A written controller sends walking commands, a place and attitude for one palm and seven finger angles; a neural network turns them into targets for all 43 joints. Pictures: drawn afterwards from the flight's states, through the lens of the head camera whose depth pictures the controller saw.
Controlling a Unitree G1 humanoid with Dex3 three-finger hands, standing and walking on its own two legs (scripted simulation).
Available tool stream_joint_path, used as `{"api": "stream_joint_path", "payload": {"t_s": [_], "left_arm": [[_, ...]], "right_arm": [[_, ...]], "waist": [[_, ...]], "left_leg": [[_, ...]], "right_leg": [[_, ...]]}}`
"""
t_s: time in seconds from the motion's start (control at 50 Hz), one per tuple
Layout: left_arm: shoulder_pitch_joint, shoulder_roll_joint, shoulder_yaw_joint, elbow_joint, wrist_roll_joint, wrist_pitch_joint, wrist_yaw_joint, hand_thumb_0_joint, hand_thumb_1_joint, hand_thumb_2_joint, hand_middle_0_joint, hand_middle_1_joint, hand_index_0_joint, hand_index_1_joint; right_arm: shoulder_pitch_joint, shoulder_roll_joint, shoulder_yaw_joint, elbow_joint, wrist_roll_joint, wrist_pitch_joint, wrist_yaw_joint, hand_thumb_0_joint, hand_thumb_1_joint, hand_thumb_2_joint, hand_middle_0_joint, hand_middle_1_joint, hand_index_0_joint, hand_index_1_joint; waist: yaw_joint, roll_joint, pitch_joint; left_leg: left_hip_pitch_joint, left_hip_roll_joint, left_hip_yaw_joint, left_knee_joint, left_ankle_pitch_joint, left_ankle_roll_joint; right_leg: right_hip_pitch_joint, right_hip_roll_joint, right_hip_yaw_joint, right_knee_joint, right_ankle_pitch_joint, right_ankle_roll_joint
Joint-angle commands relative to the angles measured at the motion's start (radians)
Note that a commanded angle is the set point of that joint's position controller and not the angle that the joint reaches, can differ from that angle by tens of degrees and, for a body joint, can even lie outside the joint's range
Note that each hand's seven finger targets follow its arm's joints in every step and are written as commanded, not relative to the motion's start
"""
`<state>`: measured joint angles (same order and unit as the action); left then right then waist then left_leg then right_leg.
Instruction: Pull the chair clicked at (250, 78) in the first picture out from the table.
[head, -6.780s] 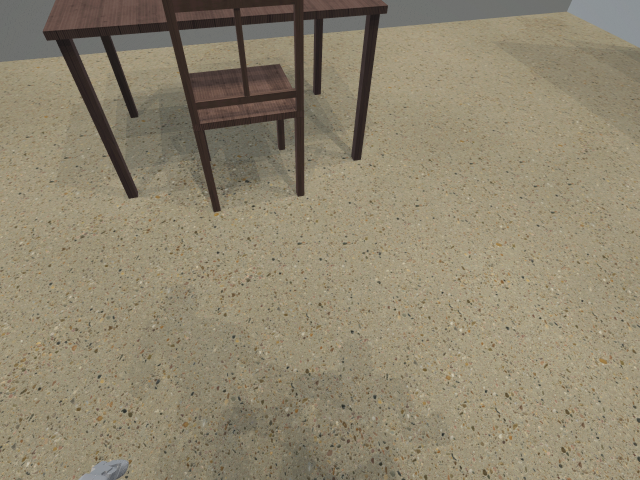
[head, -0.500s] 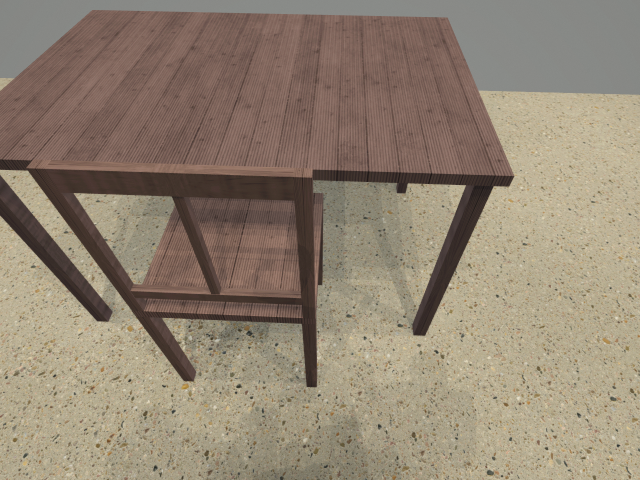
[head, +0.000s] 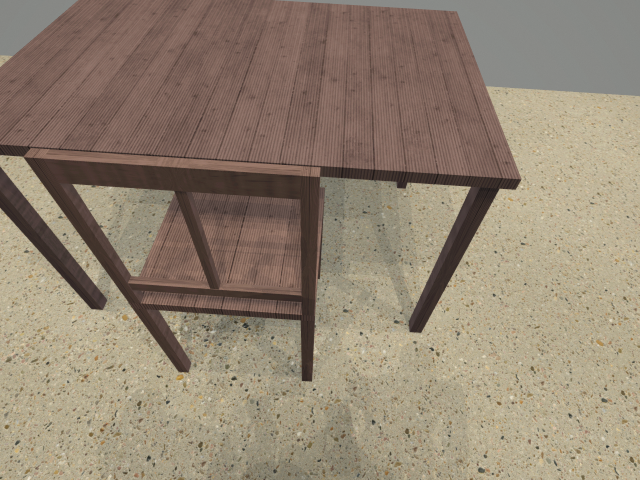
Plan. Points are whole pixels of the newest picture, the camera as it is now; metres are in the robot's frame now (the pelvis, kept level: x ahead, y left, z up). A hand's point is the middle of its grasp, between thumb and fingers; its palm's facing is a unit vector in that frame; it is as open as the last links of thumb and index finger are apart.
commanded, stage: come to a stop and stand still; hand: left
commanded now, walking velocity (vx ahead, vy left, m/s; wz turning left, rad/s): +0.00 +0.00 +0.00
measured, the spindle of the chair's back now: (201, 244) +0.50 +0.25 -0.09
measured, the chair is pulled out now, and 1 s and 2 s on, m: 0.00 0.00 0.00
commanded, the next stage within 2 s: look again from close up in 0.66 s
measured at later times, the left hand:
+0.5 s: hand out of the picture +0.01 +0.25 -0.18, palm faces -0.01 -0.98 -0.22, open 7.4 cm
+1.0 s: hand out of the picture -0.05 +0.19 -0.17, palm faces -0.02 -0.98 -0.18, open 7.4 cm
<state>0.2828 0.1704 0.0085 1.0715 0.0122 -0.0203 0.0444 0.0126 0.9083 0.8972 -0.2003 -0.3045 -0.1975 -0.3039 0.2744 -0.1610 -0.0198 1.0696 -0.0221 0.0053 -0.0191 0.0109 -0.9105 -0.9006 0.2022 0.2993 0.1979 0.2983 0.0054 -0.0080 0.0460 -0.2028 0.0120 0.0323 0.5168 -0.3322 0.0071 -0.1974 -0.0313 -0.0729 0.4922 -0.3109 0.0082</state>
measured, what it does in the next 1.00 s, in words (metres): shifts its weight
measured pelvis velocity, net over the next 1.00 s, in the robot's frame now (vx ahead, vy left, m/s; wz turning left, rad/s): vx -0.04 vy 0.03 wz -0.05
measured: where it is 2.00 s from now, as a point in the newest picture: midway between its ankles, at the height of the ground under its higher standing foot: outside the picture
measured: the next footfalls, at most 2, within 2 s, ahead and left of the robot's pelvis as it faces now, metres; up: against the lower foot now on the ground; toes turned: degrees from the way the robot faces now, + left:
none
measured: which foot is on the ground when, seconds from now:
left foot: down 0.00-1.00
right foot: down 0.00-1.00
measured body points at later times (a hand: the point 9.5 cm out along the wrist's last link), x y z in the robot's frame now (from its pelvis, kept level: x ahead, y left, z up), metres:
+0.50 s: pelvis -0.02 +0.06 +0.00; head -0.02 +0.07 +0.45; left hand +0.01 +0.30 -0.16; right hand +0.02 -0.17 -0.15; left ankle -0.04 +0.11 -0.74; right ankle -0.03 -0.12 -0.73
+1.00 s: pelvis -0.04 +0.03 +0.00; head -0.03 +0.03 +0.45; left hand -0.05 +0.25 -0.16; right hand -0.07 -0.18 -0.16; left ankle -0.04 +0.11 -0.74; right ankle -0.03 -0.12 -0.74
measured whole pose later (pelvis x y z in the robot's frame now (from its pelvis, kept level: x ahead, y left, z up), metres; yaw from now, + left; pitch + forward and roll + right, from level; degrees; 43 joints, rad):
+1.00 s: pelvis -0.04 +0.03 +0.00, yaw -3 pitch -2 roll +0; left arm 0.33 0.12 -0.01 1.09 0.02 0.00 0.05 0.01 0.90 0.90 -0.20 -0.30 -0.19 -0.30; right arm 0.31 -0.14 0.00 1.12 -0.01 0.00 -0.02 0.01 -0.91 -0.90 0.20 0.30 0.20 0.30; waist 0.00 0.01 0.05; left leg -0.16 -0.04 0.10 0.45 -0.25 0.06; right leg -0.20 -0.08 0.00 0.47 -0.23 0.06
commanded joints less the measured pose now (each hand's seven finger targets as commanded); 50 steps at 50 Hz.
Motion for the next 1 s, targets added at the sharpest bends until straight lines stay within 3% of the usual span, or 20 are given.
{"api": "stream_joint_path", "payload": {"t_s": [0.0, 0.04, 0.08, 0.12, 0.16, 0.2, 0.44, 0.6, 0.76, 0.98], "left_arm": [[0.054, 0.139, 0.020, -0.081, 0.006, -0.022, 0.016, 0.000, 0.900, 0.900, -0.200, -0.300, -0.200, -0.300], [0.063, 0.125, 0.021, -0.086, 0.010, -0.010, 0.017, 0.000, 0.900, 0.900, -0.200, -0.300, -0.200, -0.300], [0.078, 0.108, 0.017, -0.097, 0.011, 0.002, 0.019, 0.000, 0.900, 0.900, -0.200, -0.300, -0.200, -0.300], [0.080, 0.100, 0.013, -0.109, 0.010, 0.013, 0.019, 0.000, 0.900, 0.900, -0.200, -0.300, -0.200, -0.300], [0.064, 0.097, 0.013, -0.121, 0.007, 0.023, 0.016, 0.000, 0.900, 0.900, -0.200, -0.300, -0.200, -0.300], [0.070, 0.096, 0.008, -0.130, 0.009, 0.025, 0.014, 0.000, 0.900, 0.900, -0.200, -0.300, -0.200, -0.300], [0.074, 0.100, 0.011, -0.116, 0.005, 0.034, 0.004, 0.000, 0.900, 0.900, -0.200, -0.300, -0.200, -0.300], [0.097, 0.092, 0.007, -0.076, 0.003, 0.027, 0.004, 0.000, 0.900, 0.900, -0.200, -0.300, -0.200, -0.300], [0.116, 0.065, 0.004, -0.028, 0.004, 0.018, 0.005, 0.000, 0.900, 0.900, -0.200, -0.300, -0.200, -0.300], [0.122, 0.046, 0.006, -0.009, 0.004, 0.006, 0.009, 0.000, 0.900, 0.900, -0.200, -0.300, -0.200, -0.300]], "right_arm": [[0.040, -0.072, -0.015, -0.099, 0.002, -0.024, -0.005, 0.000, -0.900, -0.900, 0.200, 0.300, 0.200, 0.300], [0.038, -0.102, -0.022, -0.105, 0.003, -0.030, -0.011, 0.000, -0.900, -0.900, 0.200, 0.300, 0.200, 0.300], [0.050, -0.129, -0.027, -0.108, 0.005, -0.030, -0.019, 0.000, -0.900, -0.900, 0.200, 0.300, 0.200, 0.300], [0.047, -0.147, -0.027, -0.116, 0.003, -0.027, -0.021, 0.000, -0.900, -0.900, 0.200, 0.300, 0.200, 0.300], [0.037, -0.160, -0.026, -0.127, 0.002, -0.022, -0.024, 0.000, -0.900, -0.900, 0.200, 0.300, 0.200, 0.300], [0.026, -0.160, -0.022, -0.131, 0.001, -0.023, -0.021, 0.000, -0.900, -0.900, 0.200, 0.300, 0.200, 0.300], [0.005, -0.157, -0.016, -0.111, 0.005, -0.020, -0.014, 0.000, -0.900, -0.900, 0.200, 0.300, 0.200, 0.300], [0.043, -0.142, -0.008, -0.054, 0.012, -0.021, -0.012, 0.000, -0.900, -0.900, 0.200, 0.300, 0.200, 0.300], [0.072, -0.113, -0.005, -0.003, 0.013, -0.018, -0.007, 0.000, -0.900, -0.900, 0.200, 0.300, 0.200, 0.300], [0.089, -0.074, -0.003, 0.029, 0.015, -0.016, -0.005, 0.000, -0.900, -0.900, 0.200, 0.300, 0.200, 0.300]], "waist": [[-0.020, -0.002, -0.108], [-0.012, 0.018, -0.087], [-0.008, 0.079, -0.084], [-0.005, 0.094, -0.053], [-0.006, 0.105, -0.010], [0.001, 0.098, -0.014], [0.001, 0.039, 0.035], [-0.002, 0.045, 0.019], [-0.006, 0.008, 0.063], [-0.011, -0.010, 0.059]], "left_leg": [[-0.033, 0.037, -0.042, 0.001, 0.212, 0.009], [-0.020, 0.069, -0.069, 0.007, 0.417, 0.023], [0.027, 0.104, -0.088, 0.013, 0.639, 0.035], [0.039, 0.128, -0.103, -0.002, 0.732, 0.050], [0.015, 0.138, -0.122, -0.037, 0.709, 0.061], [0.028, 0.134, -0.117, -0.048, 0.700, 0.066], [-0.008, 0.118, -0.117, -0.188, 0.296, 0.040], [0.018, 0.108, -0.104, -0.211, 0.252, 0.035], [-0.032, 0.094, -0.095, -0.243, 0.077, 0.040], [-0.028, 0.075, -0.062, -0.191, 0.097, 0.037]], "right_leg": [[0.078, -0.148, 0.156, -0.028, 0.446, -0.074], [0.045, -0.100, 0.085, 0.026, 0.425, -0.046], [0.014, -0.063, 0.040, 0.053, 0.332, -0.031], [-0.012, -0.039, 0.020, 0.058, 0.211, -0.021], [-0.035, -0.027, 0.015, 0.065, 0.125, -0.012], [-0.027, -0.027, 0.024, 0.057, 0.122, -0.011], [-0.018, -0.050, 0.055, 0.001, 0.093, 0.004], [0.000, -0.061, 0.068, -0.028, 0.133, 0.000], [-0.003, -0.072, 0.083, -0.064, 0.136, -0.003], [-0.028, -0.078, 0.111, -0.089, 0.148, -0.014]]}}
